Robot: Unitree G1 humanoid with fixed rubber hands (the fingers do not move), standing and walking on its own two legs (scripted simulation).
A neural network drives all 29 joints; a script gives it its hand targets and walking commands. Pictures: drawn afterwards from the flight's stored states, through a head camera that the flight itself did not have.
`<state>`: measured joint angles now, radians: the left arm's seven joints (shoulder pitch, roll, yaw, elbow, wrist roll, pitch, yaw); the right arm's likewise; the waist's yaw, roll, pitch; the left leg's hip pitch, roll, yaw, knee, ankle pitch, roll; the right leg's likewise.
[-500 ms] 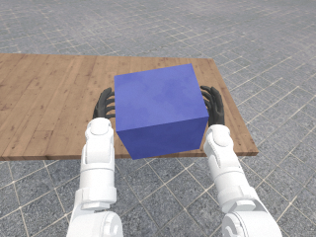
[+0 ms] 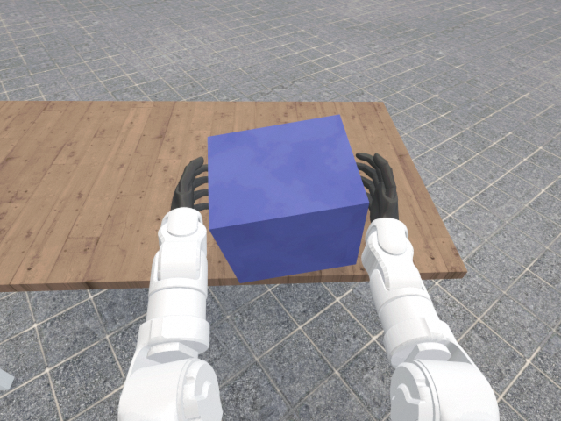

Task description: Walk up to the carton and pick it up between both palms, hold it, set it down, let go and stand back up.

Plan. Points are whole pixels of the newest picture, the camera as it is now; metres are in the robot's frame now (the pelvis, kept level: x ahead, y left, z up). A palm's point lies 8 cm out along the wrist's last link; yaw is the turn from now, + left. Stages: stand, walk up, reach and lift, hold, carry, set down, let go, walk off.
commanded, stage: set down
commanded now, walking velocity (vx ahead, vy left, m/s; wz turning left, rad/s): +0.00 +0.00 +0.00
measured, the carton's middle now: (286, 204) +0.40 -0.01 +0.09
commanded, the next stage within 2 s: none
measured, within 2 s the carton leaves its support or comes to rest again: rests again in 1.40 s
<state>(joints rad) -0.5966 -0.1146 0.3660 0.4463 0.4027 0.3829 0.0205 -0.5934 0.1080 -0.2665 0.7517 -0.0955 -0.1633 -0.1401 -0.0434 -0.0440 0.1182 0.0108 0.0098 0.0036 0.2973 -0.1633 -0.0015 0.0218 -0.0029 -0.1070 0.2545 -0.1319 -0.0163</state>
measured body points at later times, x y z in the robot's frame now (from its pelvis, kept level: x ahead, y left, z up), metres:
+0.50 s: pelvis +0.01 +0.01 +0.00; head +0.03 +0.02 +0.45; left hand +0.42 +0.14 +0.08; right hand +0.39 -0.15 +0.07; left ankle +0.01 +0.12 -0.75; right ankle +0.02 -0.10 -0.75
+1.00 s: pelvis +0.02 +0.00 +0.00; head +0.04 +0.02 +0.45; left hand +0.43 +0.15 +0.07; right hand +0.41 -0.14 +0.06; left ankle +0.01 +0.12 -0.75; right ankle +0.02 -0.10 -0.75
